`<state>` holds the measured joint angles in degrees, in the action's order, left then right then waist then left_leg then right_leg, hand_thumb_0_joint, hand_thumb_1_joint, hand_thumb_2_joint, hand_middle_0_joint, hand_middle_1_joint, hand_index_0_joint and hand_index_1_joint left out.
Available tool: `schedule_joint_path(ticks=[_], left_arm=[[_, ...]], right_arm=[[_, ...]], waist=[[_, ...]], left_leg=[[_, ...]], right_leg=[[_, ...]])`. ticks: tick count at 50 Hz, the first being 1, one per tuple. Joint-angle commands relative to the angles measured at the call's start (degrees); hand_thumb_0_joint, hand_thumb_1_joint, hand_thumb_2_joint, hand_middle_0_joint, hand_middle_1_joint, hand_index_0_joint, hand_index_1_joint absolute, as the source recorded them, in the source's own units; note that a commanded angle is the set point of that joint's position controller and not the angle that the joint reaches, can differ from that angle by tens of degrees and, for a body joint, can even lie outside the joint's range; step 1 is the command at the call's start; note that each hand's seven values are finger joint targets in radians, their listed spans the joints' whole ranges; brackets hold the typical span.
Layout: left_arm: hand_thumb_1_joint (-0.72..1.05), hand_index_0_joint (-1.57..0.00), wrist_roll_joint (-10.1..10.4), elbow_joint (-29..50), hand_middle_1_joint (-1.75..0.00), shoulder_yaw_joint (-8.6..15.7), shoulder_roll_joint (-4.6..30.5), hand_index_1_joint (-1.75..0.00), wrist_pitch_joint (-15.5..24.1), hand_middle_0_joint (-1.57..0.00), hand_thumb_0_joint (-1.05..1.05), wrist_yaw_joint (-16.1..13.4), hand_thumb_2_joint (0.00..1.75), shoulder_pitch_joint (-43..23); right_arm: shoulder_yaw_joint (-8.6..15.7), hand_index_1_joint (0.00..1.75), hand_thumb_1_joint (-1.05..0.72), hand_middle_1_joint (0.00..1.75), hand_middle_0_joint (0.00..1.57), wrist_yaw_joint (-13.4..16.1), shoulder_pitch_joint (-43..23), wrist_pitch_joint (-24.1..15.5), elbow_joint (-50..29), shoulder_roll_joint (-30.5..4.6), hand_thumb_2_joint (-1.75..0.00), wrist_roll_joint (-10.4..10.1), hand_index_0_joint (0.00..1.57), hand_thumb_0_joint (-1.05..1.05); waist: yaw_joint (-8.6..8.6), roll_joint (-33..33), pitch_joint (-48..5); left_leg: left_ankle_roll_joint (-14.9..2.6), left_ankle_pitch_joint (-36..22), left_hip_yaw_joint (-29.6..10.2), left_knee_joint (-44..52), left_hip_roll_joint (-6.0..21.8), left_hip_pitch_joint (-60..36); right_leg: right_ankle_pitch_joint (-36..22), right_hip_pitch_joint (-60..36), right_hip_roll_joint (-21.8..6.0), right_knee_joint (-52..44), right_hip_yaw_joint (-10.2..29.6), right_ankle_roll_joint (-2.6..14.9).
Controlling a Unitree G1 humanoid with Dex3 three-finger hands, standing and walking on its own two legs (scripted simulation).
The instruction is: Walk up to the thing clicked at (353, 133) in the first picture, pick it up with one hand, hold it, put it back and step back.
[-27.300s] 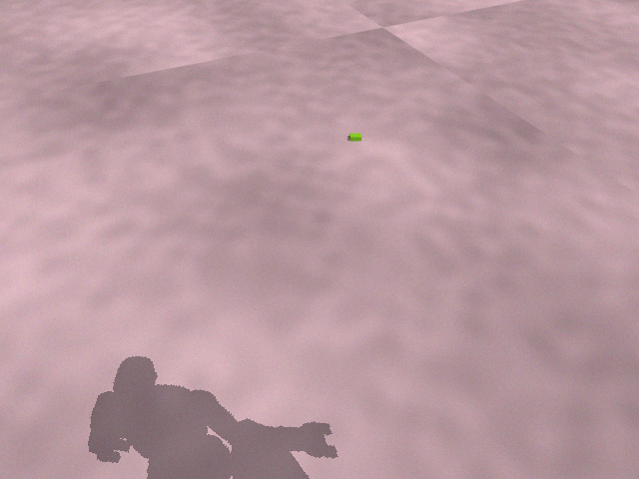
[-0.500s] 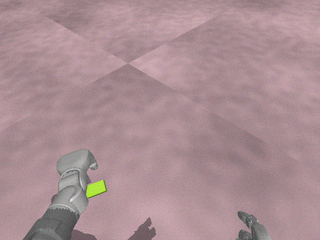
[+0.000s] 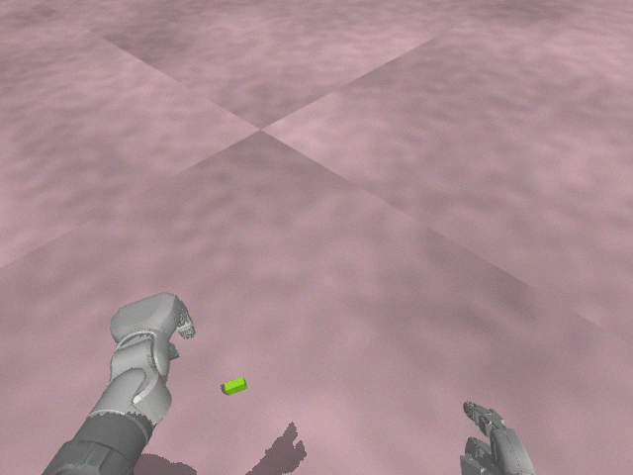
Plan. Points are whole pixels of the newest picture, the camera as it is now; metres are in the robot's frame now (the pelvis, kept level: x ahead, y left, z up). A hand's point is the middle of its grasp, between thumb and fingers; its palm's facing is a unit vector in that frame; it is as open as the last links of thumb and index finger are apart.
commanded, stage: hold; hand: left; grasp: from above
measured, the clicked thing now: (235, 385) +0.53 +0.29 -0.75
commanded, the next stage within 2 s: crouch in 0.54 s
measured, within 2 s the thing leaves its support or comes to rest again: rests again in 0.28 s
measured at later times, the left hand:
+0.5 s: hand (157, 338) +0.31 +0.23 -0.01, palm faces -0.37 -0.16 -0.91, open 5.6 cm
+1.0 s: hand (171, 368) +0.29 +0.23 -0.08, palm faces -0.43 -0.11 -0.90, open 4.4 cm
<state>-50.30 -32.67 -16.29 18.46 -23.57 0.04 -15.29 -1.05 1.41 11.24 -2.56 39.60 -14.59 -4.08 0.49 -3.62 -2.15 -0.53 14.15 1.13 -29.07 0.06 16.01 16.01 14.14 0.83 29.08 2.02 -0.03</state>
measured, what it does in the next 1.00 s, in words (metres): stands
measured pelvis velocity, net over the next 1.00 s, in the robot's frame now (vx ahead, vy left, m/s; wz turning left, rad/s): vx -0.02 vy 0.00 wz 0.01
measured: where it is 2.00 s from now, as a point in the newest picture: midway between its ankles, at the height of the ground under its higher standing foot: outside the picture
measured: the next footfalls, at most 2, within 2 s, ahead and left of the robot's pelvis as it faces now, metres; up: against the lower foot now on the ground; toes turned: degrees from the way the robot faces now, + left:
none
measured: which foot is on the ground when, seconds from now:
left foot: down 0.00-1.00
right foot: down 0.00-1.00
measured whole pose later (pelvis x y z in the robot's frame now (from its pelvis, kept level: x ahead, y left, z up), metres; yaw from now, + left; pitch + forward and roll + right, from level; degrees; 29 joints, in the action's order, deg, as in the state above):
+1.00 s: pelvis -0.02 +0.00 -0.01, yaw +1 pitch +5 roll +0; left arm -54.6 -47.4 -14.1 18.2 -15.2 -6.7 -21.8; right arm -0.2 0.1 10.7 -2.6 38.1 -14.5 -3.3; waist -0.7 -1.2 -0.9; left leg -0.1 15.7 0.2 -36.6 0.4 26.0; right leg 17.9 23.8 1.3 36.5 1.0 0.4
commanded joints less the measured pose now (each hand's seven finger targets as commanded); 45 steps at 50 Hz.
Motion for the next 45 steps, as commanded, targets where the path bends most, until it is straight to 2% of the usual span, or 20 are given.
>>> schedule_joint_path(ticks=[1,5,8,10,11,12,13,14,15,21,22,31,33,35,36,37,38,40,41,45], left_arm=[[0.74,-1.07,-2.0,10.3,-0.46,4.7,11.1,-0.31,-0.2,-0.93,0.00,-0.5,0.00,-18.5],[0.73,-1.07,-1.8,12.6,-0.48,5.2,11.7,-0.32,0.6,-0.92,0.00,0.4,0.00,-17.6],[0.71,-1.05,-2.6,11.4,-0.51,4.8,11.3,-0.35,0.9,-0.90,0.00,0.8,0.00,-18.5],[0.70,-1.04,-2.6,12.3,-0.50,5.0,12.0,-0.35,1.5,-0.89,0.00,0.8,0.00,-19.5],[0.62,-0.96,-2.6,11.1,-0.51,5.4,12.1,-0.39,1.6,-0.81,0.00,0.9,0.08,-19.3],[0.58,-0.96,-2.5,10.2,-0.50,5.5,11.9,-0.36,1.8,-0.83,0.00,0.9,0.00,-18.8],[0.62,-0.98,-2.5,11.4,-0.46,5.5,11.9,-0.33,2.0,-0.85,0.00,0.9,0.00,-18.2],[0.62,-1.00,-2.5,12.0,-0.43,5.2,11.9,-0.31,2.3,-0.88,0.00,0.8,0.00,-19.4],[0.63,-1.00,-2.6,11.7,-0.44,6.1,12.6,-0.32,2.4,-0.88,0.00,0.8,0.01,-19.3],[0.66,-1.02,-2.7,13.8,-0.44,6.4,13.2,-0.32,1.9,-0.89,0.00,1.6,0.01,-18.8],[0.65,-1.01,-2.9,12.4,-0.45,6.0,13.0,-0.31,1.8,-0.87,0.00,1.7,0.00,-18.9],[0.63,-0.99,-2.6,13.9,-0.44,6.0,13.8,-0.31,1.9,-0.87,0.00,4.8,0.01,-18.3],[0.68,-1.00,-2.9,13.9,-0.39,6.0,13.3,-0.24,2.2,-0.86,0.00,5.0,0.05,-16.7],[0.79,-1.13,-2.5,13.4,-0.40,5.8,12.9,-0.27,2.7,-1.01,0.00,5.1,0.05,-16.3],[0.83,-1.17,-2.4,12.7,-0.39,6.0,12.8,-0.27,3.0,-1.06,0.00,4.8,0.08,-16.1],[0.83,-1.17,-2.6,11.2,-0.40,5.3,11.9,-0.28,3.2,-1.06,0.00,4.5,0.08,-15.7],[0.85,-1.18,-2.4,11.5,-0.39,5.9,12.1,-0.26,3.8,-1.05,0.00,4.0,0.04,-16.1],[0.82,-1.14,-2.8,8.0,-0.42,5.6,10.9,-0.26,5.1,-0.99,0.00,2.2,0.00,-17.7],[0.81,-1.13,-2.9,6.8,-0.42,6.0,11.3,-0.24,5.7,-0.96,0.00,1.0,0.00,-17.6],[0.80,-1.14,-4.6,-2.5,-0.37,5.5,9.5,-0.21,8.0,-0.98,0.00,-5.3,0.00,-22.3]], right_arm=[[2.3,0.30,-0.91,0.30,0.20,0.6,-5.5,-2.5,-8.3,-6.8,-0.90,0.0,0.20,0.00],[2.4,0.30,-0.91,0.30,0.20,0.8,-6.1,-2.4,-9.0,-6.7,-0.90,-0.1,0.20,0.00],[2.5,0.30,-0.91,0.30,0.20,0.8,-5.4,-2.4,-8.7,-6.9,-0.90,0.0,0.20,0.00],[2.6,0.30,-0.91,0.30,0.20,0.8,-5.1,-2.3,-8.8,-6.8,-0.90,0.0,0.20,0.00],[2.7,0.30,-0.88,0.30,0.20,0.8,-4.7,-2.3,-8.7,-7.0,-0.88,0.0,0.20,0.00],[2.7,0.30,-0.91,0.30,0.20,0.8,-4.7,-2.3,-8.6,-6.8,-0.90,0.1,0.20,0.00],[2.7,0.30,-0.91,0.30,0.20,0.8,-5.0,-2.2,-8.9,-6.8,-0.90,0.0,0.20,0.00],[2.8,0.30,-0.91,0.30,0.20,0.8,-4.7,-2.3,-8.8,-7.0,-0.90,0.1,0.20,0.00],[2.8,0.30,-0.91,0.30,0.20,0.8,-4.9,-2.3,-9.0,-6.8,-0.90,0.1,0.20,0.00],[3.1,0.30,-0.90,0.30,0.20,0.7,-5.4,-1.7,-9.1,-6.9,-0.90,0.0,0.20,0.00],[3.0,0.30,-0.90,0.30,0.20,0.8,-4.9,-1.7,-8.9,-7.1,-0.90,0.0,0.20,0.00],[2.8,0.30,-0.90,0.30,0.20,1.1,-5.7,-1.0,-10.1,-6.8,-0.90,-0.2,0.20,0.00],[2.7,0.30,-0.86,0.30,0.20,1.1,-5.6,-1.0,-10.5,-6.8,-0.88,-0.2,0.20,0.00],[2.7,0.30,-0.88,0.30,0.20,1.1,-5.6,-0.9,-10.6,-6.6,-0.90,-0.2,0.20,0.00],[2.6,0.30,-0.88,0.30,0.20,1.1,-5.5,-0.9,-10.8,-6.6,-0.90,-0.3,0.20,0.00],[2.6,0.30,-0.88,0.30,0.20,1.1,-5.1,-0.9,-10.7,-6.6,-0.90,-0.2,0.20,0.00],[2.6,0.30,-0.88,0.30,0.20,1.0,-5.0,-1.0,-10.9,-6.5,-0.90,-0.2,0.20,0.00],[2.6,0.30,-0.88,0.30,0.20,0.8,-4.0,-1.2,-10.3,-6.5,-0.90,0.0,0.20,0.00],[2.5,0.30,-0.88,0.30,0.20,0.7,-4.0,-1.4,-10.0,-6.5,-0.90,0.1,0.20,0.00],[3.3,0.30,-0.88,0.30,0.20,-0.2,-1.6,-1.6,-7.6,-7.1,-0.90,0.4,0.20,0.00]], waist=[[-0.26,3.5,-12.2],[0.40,2.7,-12.7],[-0.43,2.5,-12.1],[-0.11,1.9,-12.7],[-0.47,2.3,-12.7],[-0.12,3.0,-11.8],[0.30,2.6,-12.6],[-0.19,2.6,-13.1],[0.42,1.9,-13.1],[0.83,2.2,-14.2],[0.07,2.9,-13.4],[0.63,2.3,-11.6],[0.55,3.1,-11.2],[0.28,4.2,-10.6],[0.42,4.5,-9.7],[-0.41,5.6,-8.6],[-0.04,5.5,-8.4],[-1.37,6.8,-7.4],[-1.09,6.9,-6.6],[-2.60,5.2,-7.3]], left_leg=[[-0.79,-13.3,-0.1,3.0,-0.8,-7.1],[-0.65,-13.1,-0.2,3.8,-0.9,-8.2],[-0.60,-14.7,-0.3,3.6,-0.6,-8.1],[-0.52,-15.3,-0.3,3.8,-0.6,-8.9],[-0.64,-16.0,-0.3,3.5,-0.5,-8.8],[-0.63,-15.7,-0.4,3.6,-0.5,-8.1],[-0.64,-15.8,-0.2,3.6,-0.7,-8.7],[-0.60,-16.1,-0.3,3.5,-0.6,-9.0],[-0.58,-16.0,-0.2,3.6,-0.7,-8.9],[-0.74,-18.6,0.0,3.5,-0.7,-10.3],[-0.71,-18.1,-0.2,3.6,-0.5,-9.7],[-0.94,-16.2,-0.1,4.7,-0.7,-9.5],[-0.99,-15.4,-0.2,4.9,-0.7,-9.2],[-1.18,-14.9,0.0,4.8,-0.8,-9.1],[-1.10,-14.5,0.0,5.0,-0.8,-8.8],[-1.34,-13.4,0.3,4.7,-1.0,-8.1],[-1.30,-12.6,0.3,4.8,-0.9,-8.2],[-1.43,-11.1,0.6,3.8,-1.1,-7.0],[-1.31,-10.0,0.5,3.2,-1.2,-5.8],[-0.66,-7.9,0.7,-1.3,-1.0,-0.9]], right_leg=[[-13.7,-1.6,1.3,-4.3,-0.9,-0.03],[-13.0,-2.4,1.4,-4.6,-0.9,0.30],[-14.4,-1.8,1.6,-4.1,-1.1,0.45],[-14.8,-2.3,1.6,-4.1,-1.1,0.59],[-15.5,-2.1,1.6,-4.1,-0.9,0.51],[-15.3,-2.1,1.6,-4.3,-1.2,0.42],[-15.5,-2.7,1.4,-4.4,-1.1,0.40],[-15.6,-2.6,1.5,-4.3,-1.1,0.44],[-15.5,-2.8,1.4,-4.5,-1.1,0.42],[-18.2,-4.1,1.4,-4.7,-1.1,0.28],[-17.7,-3.5,1.6,-4.6,-1.2,0.30],[-15.9,-3.3,1.3,-5.6,-1.2,0.35],[-15.1,-3.5,1.3,-5.8,-1.1,0.46],[-14.8,-3.1,1.2,-6.1,-1.1,0.28],[-14.4,-2.6,1.2,-6.1,-1.1,0.22],[-13.7,-1.5,1.1,-6.5,-1.0,0.03],[-12.9,-1.5,1.0,-6.6,-0.9,0.01],[-11.9,1.1,0.9,-6.3,-0.8,-0.22],[-10.6,1.8,0.9,-5.9,-1.0,-0.15],[-8.7,6.5,1.1,-1.1,-1.0,0.41]])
